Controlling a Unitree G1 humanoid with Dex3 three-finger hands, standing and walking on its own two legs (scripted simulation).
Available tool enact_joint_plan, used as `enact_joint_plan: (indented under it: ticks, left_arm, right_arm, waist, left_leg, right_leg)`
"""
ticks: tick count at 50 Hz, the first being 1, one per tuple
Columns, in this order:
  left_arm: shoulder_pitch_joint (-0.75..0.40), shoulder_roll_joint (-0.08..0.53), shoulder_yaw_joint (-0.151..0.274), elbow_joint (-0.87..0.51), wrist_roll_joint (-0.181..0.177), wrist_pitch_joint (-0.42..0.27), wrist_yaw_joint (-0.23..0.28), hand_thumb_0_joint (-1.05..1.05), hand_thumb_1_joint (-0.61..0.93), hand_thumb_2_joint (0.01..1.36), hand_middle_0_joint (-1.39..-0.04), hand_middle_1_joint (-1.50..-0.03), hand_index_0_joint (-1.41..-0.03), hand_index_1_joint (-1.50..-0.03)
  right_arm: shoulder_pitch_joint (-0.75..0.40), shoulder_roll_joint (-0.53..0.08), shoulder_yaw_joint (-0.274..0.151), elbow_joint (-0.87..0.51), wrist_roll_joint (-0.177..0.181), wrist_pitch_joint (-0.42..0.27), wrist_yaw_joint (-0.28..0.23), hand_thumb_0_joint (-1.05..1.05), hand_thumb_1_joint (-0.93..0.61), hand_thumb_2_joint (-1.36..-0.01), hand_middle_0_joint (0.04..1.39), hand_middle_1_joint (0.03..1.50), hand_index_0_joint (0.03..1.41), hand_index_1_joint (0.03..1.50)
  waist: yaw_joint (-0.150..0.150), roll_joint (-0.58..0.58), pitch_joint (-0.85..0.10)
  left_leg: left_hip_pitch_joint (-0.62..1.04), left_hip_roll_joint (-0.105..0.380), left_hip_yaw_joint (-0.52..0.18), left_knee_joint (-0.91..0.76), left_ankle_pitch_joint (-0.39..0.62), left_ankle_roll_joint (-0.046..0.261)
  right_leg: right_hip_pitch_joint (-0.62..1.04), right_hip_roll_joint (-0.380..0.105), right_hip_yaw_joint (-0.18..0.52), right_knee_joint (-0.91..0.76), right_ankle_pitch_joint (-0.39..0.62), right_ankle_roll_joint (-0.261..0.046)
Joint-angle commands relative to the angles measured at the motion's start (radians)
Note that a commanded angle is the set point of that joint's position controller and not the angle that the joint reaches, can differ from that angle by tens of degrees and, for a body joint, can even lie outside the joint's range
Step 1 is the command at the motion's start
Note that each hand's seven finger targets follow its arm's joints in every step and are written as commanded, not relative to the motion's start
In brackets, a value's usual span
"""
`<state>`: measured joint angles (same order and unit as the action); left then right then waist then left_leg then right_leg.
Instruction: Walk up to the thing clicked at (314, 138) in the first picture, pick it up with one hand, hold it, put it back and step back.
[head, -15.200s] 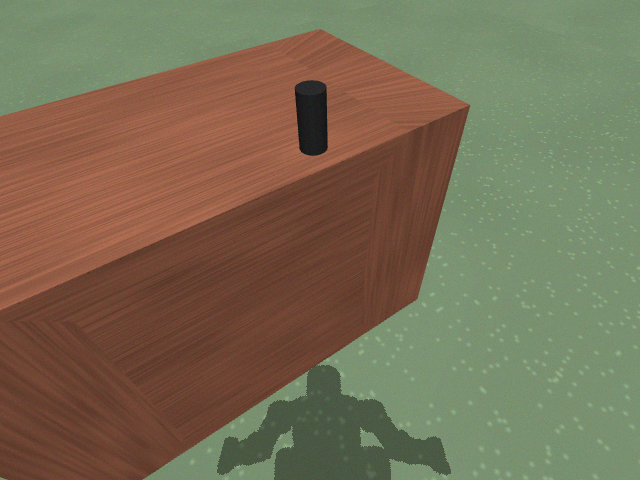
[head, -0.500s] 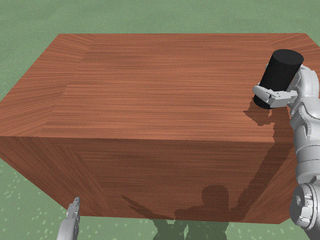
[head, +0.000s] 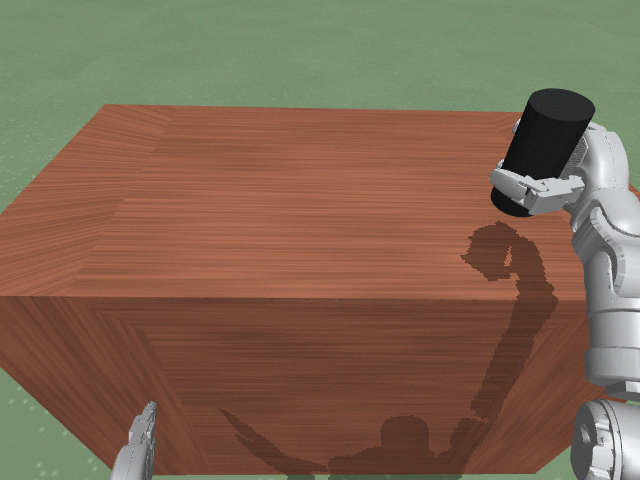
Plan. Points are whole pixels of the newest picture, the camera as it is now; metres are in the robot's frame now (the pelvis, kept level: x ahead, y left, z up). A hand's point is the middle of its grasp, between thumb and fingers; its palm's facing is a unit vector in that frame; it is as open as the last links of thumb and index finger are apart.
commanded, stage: lift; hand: right
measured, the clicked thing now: (535, 157) +0.39 -0.20 +0.26
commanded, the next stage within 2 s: hold in 0.74 s
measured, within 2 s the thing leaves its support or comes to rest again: neither
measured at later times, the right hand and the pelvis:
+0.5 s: hand (553, 149) +0.35 -0.18 +0.29, palm faces +0.14 +0.99 -0.01, open 9.0 cm; pelvis -0.01 +0.01 +0.00, yaw -1 degrees
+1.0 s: hand (572, 137) +0.33 -0.18 +0.31, palm faces +0.13 +0.99 -0.01, open 9.0 cm; pelvis -0.01 +0.00 +0.00, yaw -2 degrees
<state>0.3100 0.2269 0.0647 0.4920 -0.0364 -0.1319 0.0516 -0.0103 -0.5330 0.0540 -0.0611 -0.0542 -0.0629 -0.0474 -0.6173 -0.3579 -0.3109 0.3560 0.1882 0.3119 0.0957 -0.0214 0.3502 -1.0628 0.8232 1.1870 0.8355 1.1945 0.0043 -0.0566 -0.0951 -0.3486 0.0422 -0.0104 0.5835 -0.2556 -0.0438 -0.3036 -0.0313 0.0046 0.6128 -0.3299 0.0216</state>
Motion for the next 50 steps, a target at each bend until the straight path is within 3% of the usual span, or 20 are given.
enact_joint_plan:
  ticks: [1,5,8,10,13,14,17,18,19,24,25,27,29,32,34,41,42,46,49,50]
  left_arm:
    - [-0.098,0.146,0.063,-0.156,-0.001,-0.059,-0.002,0.000,-0.552,0.050,-0.049,-0.051,-0.051,-0.049]
    - [-0.113,0.112,0.028,-0.148,-0.009,-0.059,-0.019,0.000,-0.554,0.052,-0.048,-0.049,-0.048,-0.048]
    - [-0.119,0.149,0.068,-0.161,-0.009,-0.063,-0.020,0.000,-0.557,0.055,-0.047,-0.047,-0.045,-0.049]
    - [-0.117,0.133,0.054,-0.126,-0.008,-0.065,-0.026,0.000,-0.559,0.056,-0.046,-0.046,-0.043,-0.050]
    - [-0.167,0.150,0.071,-0.137,-0.007,-0.075,-0.024,0.000,-0.562,0.056,-0.047,-0.045,-0.042,-0.050]
    - [-0.179,0.193,0.111,-0.142,-0.008,-0.083,-0.017,0.000,-0.559,0.053,-0.046,-0.045,-0.043,-0.048]
    - [-0.162,0.135,0.049,-0.137,-0.007,-0.091,-0.026,0.000,-0.555,0.050,-0.045,-0.044,-0.043,-0.046]
    - [-0.164,0.151,0.072,-0.154,-0.009,-0.091,-0.021,0.000,-0.558,0.052,-0.046,-0.044,-0.042,-0.048]
    - [-0.145,0.107,0.030,-0.116,-0.010,-0.088,-0.026,0.000,-0.559,0.053,-0.046,-0.045,-0.042,-0.049]
    - [-0.196,0.152,0.072,-0.104,-0.010,-0.095,-0.028,0.000,-0.552,0.045,-0.045,-0.043,-0.044,-0.043]
    - [-0.190,0.160,0.075,-0.095,-0.009,-0.100,-0.027,0.000,-0.551,0.044,-0.045,-0.043,-0.045,-0.043]
    - [-0.201,0.127,0.043,-0.092,-0.011,-0.100,-0.034,0.000,-0.547,0.040,-0.044,-0.043,-0.045,-0.041]
    - [-0.186,0.140,0.058,-0.108,-0.013,-0.108,-0.031,0.000,-0.548,0.040,-0.044,-0.042,-0.045,-0.041]
    - [-0.185,0.138,0.052,-0.107,-0.014,-0.114,-0.026,0.000,-0.544,0.037,-0.042,-0.041,-0.046,-0.037]
    - [-0.176,0.114,0.032,-0.089,-0.015,-0.118,-0.030,0.000,-0.546,0.040,-0.043,-0.043,-0.046,-0.040]
    - [-0.203,0.164,0.072,-0.112,-0.014,-0.133,-0.028,0.000,-0.540,0.036,-0.043,-0.046,-0.051,-0.039]
    - [-0.179,0.115,0.025,-0.065,-0.012,-0.127,-0.032,0.000,-0.544,0.040,-0.044,-0.045,-0.049,-0.040]
    - [-0.201,0.101,0.018,-0.051,-0.017,-0.127,-0.036,0.000,-0.555,0.049,-0.047,-0.048,-0.046,-0.050]
    - [-0.210,0.172,0.090,-0.050,-0.015,-0.129,-0.034,0.000,-0.551,0.046,-0.048,-0.049,-0.049,-0.049]
    - [-0.196,0.162,0.075,-0.024,-0.015,-0.127,-0.035,0.000,-0.550,0.045,-0.048,-0.050,-0.049,-0.049]
  right_arm:
    - [-0.489,-0.246,-0.083,-0.320,0.020,0.013,-0.009,0.000,-0.246,-1.319,1.295,1.438,1.333,1.438]
    - [-0.443,-0.218,-0.074,-0.379,0.030,0.084,-0.004,0.000,-0.261,-1.313,1.309,1.439,1.344,1.439]
    - [-0.459,-0.214,-0.066,-0.417,0.030,0.129,0.003,0.000,-0.246,-1.318,1.316,1.450,1.352,1.450]
    - [-0.477,-0.203,-0.053,-0.451,0.030,0.160,0.001,0.000,-0.233,-1.319,1.314,1.452,1.351,1.452]
    - [-0.493,-0.230,-0.085,-0.507,0.036,0.189,-0.015,0.000,-0.240,-1.310,1.310,1.444,1.347,1.444]
    - [-0.498,-0.260,-0.112,-0.521,0.041,0.197,-0.023,0.000,-0.257,-1.302,1.311,1.437,1.346,1.437]
    - [-0.498,-0.244,-0.102,-0.557,0.039,0.215,-0.031,0.000,-0.268,-1.321,1.331,1.459,1.366,1.459]
    - [-0.476,-0.239,-0.099,-0.550,0.037,0.224,-0.034,0.000,-0.280,-1.320,1.334,1.458,1.368,1.458]
    - [-0.463,-0.209,-0.076,-0.530,0.042,0.239,-0.029,0.000,-0.276,-1.325,1.335,1.463,1.370,1.463]
    - [-0.444,-0.232,-0.101,-0.526,0.045,0.299,-0.028,0.000,-0.249,-1.326,1.322,1.463,1.361,1.463]
    - [-0.468,-0.267,-0.127,-0.562,0.044,0.304,-0.034,0.000,-0.241,-1.325,1.321,1.463,1.361,1.463]
    - [-0.467,-0.226,-0.096,-0.559,0.048,0.317,-0.036,0.000,-0.255,-1.315,1.321,1.455,1.359,1.455]
    - [-0.471,-0.222,-0.094,-0.573,0.052,0.324,-0.035,0.000,-0.269,-1.321,1.332,1.462,1.370,1.462]
    - [-0.468,-0.250,-0.122,-0.583,0.059,0.334,-0.033,0.000,-0.281,-1.335,1.354,1.482,1.392,1.482]
    - [-0.459,-0.206,-0.086,-0.549,0.059,0.349,-0.030,0.000,-0.287,-1.342,1.353,1.485,1.391,1.485]
    - [-0.529,-0.251,-0.116,-0.638,0.052,0.367,-0.044,0.000,-0.307,-1.326,1.337,1.463,1.374,1.464]
    - [-0.504,-0.228,-0.097,-0.607,0.048,0.373,-0.042,0.000,-0.310,-1.321,1.329,1.454,1.365,1.454]
    - [-0.444,-0.214,-0.094,-0.548,0.057,0.398,-0.028,0.000,-0.270,-1.345,1.329,1.475,1.372,1.475]
    - [-0.493,-0.245,-0.113,-0.616,0.059,0.412,-0.027,0.000,-0.264,-1.335,1.317,1.463,1.361,1.463]
    - [-0.487,-0.244,-0.108,-0.602,0.056,0.417,-0.027,0.000,-0.254,-1.331,1.308,1.457,1.352,1.457]
  waist:
    - [0.000,0.027,-0.199]
    - [-0.012,0.048,-0.170]
    - [0.004,0.048,-0.208]
    - [0.003,0.014,-0.198]
    - [-0.009,0.030,-0.213]
    - [-0.003,0.035,-0.203]
    - [-0.018,0.031,-0.212]
    - [-0.005,0.053,-0.234]
    - [-0.011,0.055,-0.187]
    - [-0.010,0.044,-0.170]
    - [-0.018,0.029,-0.160]
    - [-0.015,0.036,-0.142]
    - [-0.004,0.058,-0.182]
    - [-0.012,0.062,-0.172]
    - [-0.006,0.055,-0.160]
    - [-0.010,0.015,-0.213]
    - [-0.018,0.015,-0.183]
    - [-0.016,0.032,-0.160]
    - [-0.009,0.028,-0.187]
    - [-0.008,0.008,-0.171]
  left_leg:
    - [0.106,-0.042,0.072,-0.090,0.144,0.032]
    - [0.113,-0.039,0.073,-0.103,0.120,0.028]
    - [0.117,-0.039,0.075,-0.099,0.166,0.030]
    - [0.114,-0.036,0.077,-0.101,0.171,0.032]
    - [0.125,-0.028,0.073,-0.118,0.132,0.028]
    - [0.122,-0.032,0.076,-0.117,0.129,0.029]
    - [0.131,-0.036,0.083,-0.114,0.116,0.034]
    - [0.139,-0.036,0.080,-0.117,0.124,0.032]
    - [0.127,-0.035,0.082,-0.122,0.115,0.029]
    - [0.120,-0.024,0.074,-0.143,0.069,0.022]
    - [0.119,-0.025,0.075,-0.146,0.055,0.024]
    - [0.117,-0.029,0.080,-0.148,0.035,0.029]
    - [0.127,-0.032,0.085,-0.141,0.078,0.027]
    - [0.124,-0.033,0.086,-0.139,0.075,0.027]
    - [0.114,-0.035,0.090,-0.141,0.063,0.029]
    - [0.143,-0.031,0.091,-0.128,0.138,0.037]
    - [0.139,-0.031,0.093,-0.131,0.127,0.037]
    - [0.133,-0.032,0.094,-0.136,0.122,0.031]
    - [0.132,-0.031,0.091,-0.136,0.125,0.031]
    - [0.125,-0.030,0.091,-0.138,0.123,0.036]
  right_leg:
    - [0.083,0.031,-0.026,-0.113,0.185,-0.026]
    - [0.074,0.036,-0.029,-0.121,0.166,-0.031]
    - [0.116,0.036,-0.022,-0.120,0.211,-0.030]
    - [0.123,0.040,-0.021,-0.121,0.219,-0.027]
    - [0.122,0.050,-0.024,-0.122,0.179,-0.034]
    - [0.125,0.046,-0.020,-0.128,0.176,-0.033]
    - [0.125,0.045,-0.014,-0.129,0.175,-0.030]
    - [0.135,0.045,-0.017,-0.130,0.180,-0.032]
    - [0.114,0.047,-0.017,-0.130,0.170,-0.033]
    - [0.098,0.061,-0.022,-0.138,0.126,-0.039]
    - [0.093,0.059,-0.022,-0.146,0.111,-0.039]
    - [0.086,0.056,-0.016,-0.153,0.097,-0.036]
    - [0.113,0.052,-0.011,-0.146,0.136,-0.038]
    - [0.119,0.051,-0.012,-0.146,0.141,-0.037]
    - [0.118,0.050,-0.008,-0.153,0.132,-0.035]
    - [0.149,0.050,-0.008,-0.143,0.212,-0.026]
    - [0.130,0.052,-0.007,-0.144,0.205,-0.025]
    - [0.121,0.053,-0.007,-0.146,0.197,-0.028]
    - [0.137,0.054,-0.008,-0.148,0.195,-0.029]
    - [0.137,0.054,-0.007,-0.153,0.194,-0.027]
